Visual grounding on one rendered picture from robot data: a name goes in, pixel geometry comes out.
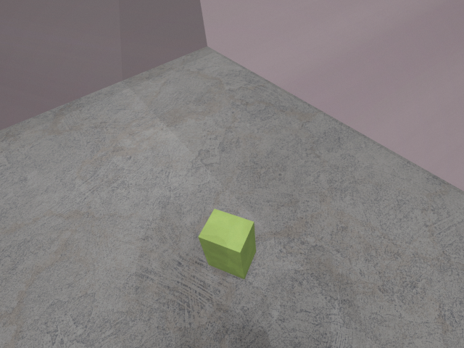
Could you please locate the carton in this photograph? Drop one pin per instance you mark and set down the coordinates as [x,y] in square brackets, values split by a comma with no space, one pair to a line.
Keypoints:
[228,242]

